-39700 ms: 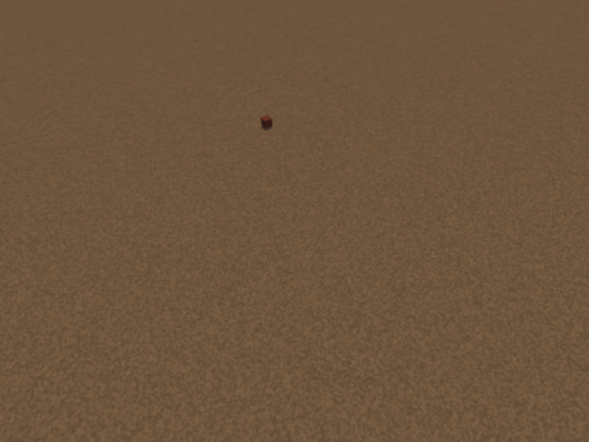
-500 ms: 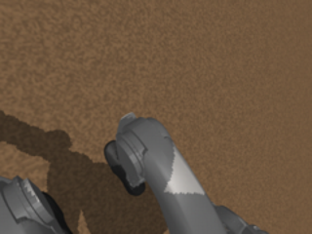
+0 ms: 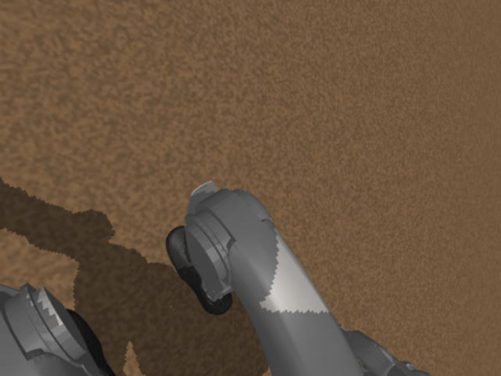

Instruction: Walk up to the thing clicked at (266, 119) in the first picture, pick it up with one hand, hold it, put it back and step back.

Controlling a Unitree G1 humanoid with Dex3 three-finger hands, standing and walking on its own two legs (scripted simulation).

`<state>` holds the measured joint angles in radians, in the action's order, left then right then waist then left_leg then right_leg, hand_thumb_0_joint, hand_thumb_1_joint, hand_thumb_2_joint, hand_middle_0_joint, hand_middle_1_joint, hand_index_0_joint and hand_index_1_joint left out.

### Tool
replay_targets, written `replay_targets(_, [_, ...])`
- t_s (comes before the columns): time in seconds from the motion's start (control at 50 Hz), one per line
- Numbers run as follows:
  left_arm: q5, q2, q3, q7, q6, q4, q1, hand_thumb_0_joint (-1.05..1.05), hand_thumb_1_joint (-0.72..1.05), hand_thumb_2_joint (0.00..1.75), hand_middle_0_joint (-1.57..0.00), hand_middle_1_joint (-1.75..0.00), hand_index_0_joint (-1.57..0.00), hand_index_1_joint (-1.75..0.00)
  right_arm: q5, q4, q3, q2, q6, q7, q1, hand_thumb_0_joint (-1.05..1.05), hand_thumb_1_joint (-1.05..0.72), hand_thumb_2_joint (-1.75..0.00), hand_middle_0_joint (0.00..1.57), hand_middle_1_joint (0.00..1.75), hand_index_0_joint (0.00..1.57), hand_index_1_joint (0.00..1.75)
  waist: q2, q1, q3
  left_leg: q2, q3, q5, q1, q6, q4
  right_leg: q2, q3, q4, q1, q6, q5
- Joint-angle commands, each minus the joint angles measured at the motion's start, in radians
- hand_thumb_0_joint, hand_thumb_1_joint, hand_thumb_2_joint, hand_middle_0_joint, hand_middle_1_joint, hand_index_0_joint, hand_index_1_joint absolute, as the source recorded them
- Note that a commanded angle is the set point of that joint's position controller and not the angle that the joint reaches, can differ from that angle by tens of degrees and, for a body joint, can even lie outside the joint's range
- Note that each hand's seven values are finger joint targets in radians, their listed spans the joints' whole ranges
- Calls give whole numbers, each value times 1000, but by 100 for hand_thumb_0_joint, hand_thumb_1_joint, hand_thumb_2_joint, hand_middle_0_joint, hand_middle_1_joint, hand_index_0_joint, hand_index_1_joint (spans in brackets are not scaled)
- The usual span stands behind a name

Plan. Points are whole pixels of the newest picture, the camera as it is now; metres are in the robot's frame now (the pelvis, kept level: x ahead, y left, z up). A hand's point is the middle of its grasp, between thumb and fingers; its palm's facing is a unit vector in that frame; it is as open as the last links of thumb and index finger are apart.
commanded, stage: close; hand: left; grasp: from above
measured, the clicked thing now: out of the picture +0.51 +0.28 -0.31
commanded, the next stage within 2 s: settle in 0.14 s
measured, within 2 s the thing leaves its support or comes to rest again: leaves its support in 0.60 s
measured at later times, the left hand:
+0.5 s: hand out of the picture +0.48 +0.27 -0.28, palm faces -0.43 -0.18 -0.88, open 7.3 cm
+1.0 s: hand out of the picture +0.48 +0.29 -0.19, palm faces -0.42 -0.16 -0.90, open 6.3 cm
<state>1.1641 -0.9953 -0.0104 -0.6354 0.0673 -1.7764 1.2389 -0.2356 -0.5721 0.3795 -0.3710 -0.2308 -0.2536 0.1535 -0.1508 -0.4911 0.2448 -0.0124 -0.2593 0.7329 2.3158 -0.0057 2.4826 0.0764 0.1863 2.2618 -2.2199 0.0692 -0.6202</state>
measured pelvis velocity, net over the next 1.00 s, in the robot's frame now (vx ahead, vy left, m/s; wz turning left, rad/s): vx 0.01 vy -0.01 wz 0.08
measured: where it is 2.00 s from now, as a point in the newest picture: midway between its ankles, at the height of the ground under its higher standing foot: (155, 327)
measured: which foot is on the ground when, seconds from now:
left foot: down 0.00-1.00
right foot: down 0.00-1.00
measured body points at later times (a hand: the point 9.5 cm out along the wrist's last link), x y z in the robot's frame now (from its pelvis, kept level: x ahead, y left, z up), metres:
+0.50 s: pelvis +0.00 +0.00 +0.00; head +0.31 +0.12 +0.30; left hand +0.50 +0.28 -0.23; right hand +0.02 -0.24 -0.04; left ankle +0.06 +0.12 -0.29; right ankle +0.13 -0.12 -0.29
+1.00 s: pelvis +0.01 -0.01 +0.01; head +0.26 +0.10 +0.36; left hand +0.50 +0.30 -0.14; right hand +0.05 -0.27 -0.07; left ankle +0.06 +0.12 -0.29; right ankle +0.13 -0.12 -0.29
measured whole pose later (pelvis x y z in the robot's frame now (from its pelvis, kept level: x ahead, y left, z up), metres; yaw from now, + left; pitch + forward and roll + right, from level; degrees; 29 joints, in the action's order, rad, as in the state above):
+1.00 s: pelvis +0.01 -0.01 +0.01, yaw +5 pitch +35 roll -11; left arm 1.13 -0.73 -0.02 -0.39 -0.02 -1.50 1.12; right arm -0.15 -0.66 0.18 -0.33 -0.11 -0.25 0.20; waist -0.01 -0.35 0.02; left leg 0.00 -0.17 0.72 2.33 0.00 2.42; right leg 0.05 0.12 2.27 -2.26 0.04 -0.64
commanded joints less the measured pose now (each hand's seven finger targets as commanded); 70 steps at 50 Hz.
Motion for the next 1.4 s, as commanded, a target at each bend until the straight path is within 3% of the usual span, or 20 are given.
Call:
replay_targets(0.0, [-11, -124, -1, -24, -1, 49, 203, 0, 32, 62, -69, -69, -71, -66, 4, -38, -96, -341, 9, 5, 231, 0, -89, -90, 20, 30, 20, 30, 547, -81, -632, -41, 63, -217, -431, 5, -273, 28, 103, -172, 447, -83, 252])
replay_targets(0.34, [-16, -104, 6, -8, -22, 83, 183, 0, 38, 52, -79, -63, -82, -60, 10, -34, -111, -325, 22, 5, 247, 0, -92, -91, 20, 30, 20, 30, 566, -61, -670, -37, 75, -270, -464, 6, -276, 28, 94, -167, 470, -87, 289])
replay_targets(0.46, [-6, -143, 39, -6, -18, 209, 256, 0, 47, 54, -86, -61, -89, -58, 19, -43, -129, -321, 30, 12, 258, 0, -92, -91, 20, 30, 20, 30, 610, -33, -743, -32, 91, -281, -481, 7, -268, 24, 86, -170, 470, -95, 291])
replay_targets(0.52, [2, -115, 36, 0, -20, 230, 251, 0, 50, 51, -88, -57, -91, -55, 20, -51, -147, -309, 36, 10, 270, 0, -92, -91, 20, 30, 20, 30, 637, -39, -752, -31, 94, -274, -510, 10, -275, 23, 85, -171, 455, -98, 287])
replay_targets(0.56, [4, -120, 54, 13, -21, 311, 264, 0, 53, 55, -90, -59, -93, -57, 26, -62, -163, -305, 36, 7, 278, 0, -91, -90, 20, 30, 20, 30, 677, -19, -800, -30, 96, -306, -553, 16, -281, 17, 84, -160, 437, -102, 303])
replay_targets(0.58, [-3, -75, 26, 27, -27, 281, 250, 0, 54, 53, -92, -57, -94, -55, 27, -62, -171, -299, 38, 4, 266, 0, -92, -91, 20, 30, 20, 30, 656, -28, -788, -29, 105, -299, -534, 12, -271, 21, 78, -165, 446, -102, 302])
replay_targets(0.62, [4, -89, 48, 41, -32, 380, 252, 0, 56, 56, -94, -57, -95, -55, 36, -75, -192, -296, 45, 6, 285, 0, -91, -90, 20, 30, 20, 30, 694, 3, -871, -25, 109, -337, -579, 15, -284, 16, 74, -167, 451, -104, 325])
replay_targets(0.66, [-11, -6, 10, 59, -44, 402, 258, 0, 60, 54, -97, -55, -99, -53, 47, -86, -211, -277, 56, 0, 277, 0, -91, -90, 20, 30, 20, 30, 724, 22, -895, -23, 114, -333, -585, 17, -300, 16, 70, -164, 420, -111, 316])
replay_targets(0.7, [-17, 14, 9, 80, -67, 347, 189, 0, 61, 55, -97, -55, -99, -53, 54, -101, -223, -277, 65, -3, 292, 0, -91, -90, 20, 30, 20, 30, 645, 23, -844, -17, 124, -305, -513, 7, -301, 20, 65, -173, 406, -106, 302])
replay_targets(0.76, [-22, 56, 6, 120, -81, 422, 216, 0, 62, 51, -97, -53, -100, -50, 64, -120, -255, -274, 85, -4, 302, 0, -90, -90, 20, 30, 20, 30, 649, 50, -876, -13, 130, -313, -521, 6, -301, 12, 53, -167, 366, -112, 295])
replay_targets(0.84, [-36, 115, -15, 165, -95, 376, 198, 0, 67, 52, -101, -53, -103, -51, 80, -118, -271, -259, 109, -1, 298, 0, -90, -90, 20, 30, 20, 30, 563, 60, -839, -4, 137, -269, -453, -2, -313, 10, 40, -170, 339, -112, 257])
replay_targets(0.92, [-33, 122, -13, 208, -84, 446, 243, 0, 70, 57, -105, -54, -107, -53, 87, -111, -290, -238, 132, 11, 285, 0, -90, -90, 20, 30, 20, 30, 557, 97, -905, 3, 153, -227, -462, -3, -328, 6, 21, -176, 361, -114, 211])
replay_targets(1.02, [-28, 122, 3, 222, -77, 403, 243, 0, 68, 55, -105, -50, -106, -49, 88, -109, -305, -223, 155, 37, 284, 0, -90, -90, 20, 30, 20, 30, 479, 92, -877, 17, 176, -175, -395, -10, -330, 2, -3, -197, 365, -113, 145])
replay_targets(1.12, [-22, 104, 26, 223, -76, 489, 285, 0, 65, 51, -102, -48, -103, -47, 98, -105, -318, -207, 172, 61, 273, 0, -90, -90, 20, 30, 20, 30, 519, 139, -1014, 23, 199, -232, -454, -9, -333, -7, -19, -195, 397, -113, 189])
replay_targets(1.14, [-18, 135, 18, 229, -83, 465, 269, 0, 64, 53, -101, -50, -102, -48, 98, -111, -326, -207, 173, 65, 281, 0, -90, -90, 20, 30, 20, 30, 511, 128, -1021, 23, 200, -245, -471, -10, -329, -8, -15, -193, 387, -112, 205])
replay_targets(1.18, [-26, 143, 5, 235, -88, 434, 265, 0, 63, 54, -102, -48, -102, -47, 99, -109, -329, -197, 181, 73, 280, 0, -90, -90, 20, 30, 20, 30, 457, 119, -983, 21, 204, -229, -432, -15, -329, -2, -27, -209, 403, -108, 192])
replay_targets(1.28, [-30, 145, 6, 264, -85, 449, 272, 0, 63, 56, -102, -49, -103, -48, 104, -115, -336, -180, 200, 90, 289, 0, -90, -90, 20, 30, 20, 30, 440, 141, -1014, 24, 218, -249, -409, -18, -327, -6, -46, -217, 448, -110, 198])
replay_targets(1.3, [-33, 142, 11, 269, -84, 449, 265, 0, 69, 48, -103, -57, -108, -53, 104, -119, -341, -187, 203, 95, 294, 0, -92, -91, 20, 30, 20, 30, 426, 141, -1004, 25, 219, -249, -410, -19, -327, -9, -43, -223, 443, -110, 199])
replay_targets(1.36, [-40, 140, 11, 292, -80, 476, 258, 0, 63, 43, -99, -46, -101, -42, 109, -122, -351, -186, 212, 108, 301, 0, -88, -89, 20, 30, 20, 30, 440, 157, -1008, 29, 221, -229, -424, -16, -345, -13, -42, -230, 427, -117, 167])
replay_targets(1.38, [-39, 126, 16, 297, -77, 495, 264, 0, 67, 41, -103, -52, -107, -48, 110, -106, -353, -183, 216, 112, 289, 0, -92, -91, 20, 30, 20, 30, 434, 163, -1013, 28, 226, -232, -423, -18, -343, -11, -51, -240, 445, -115, 169])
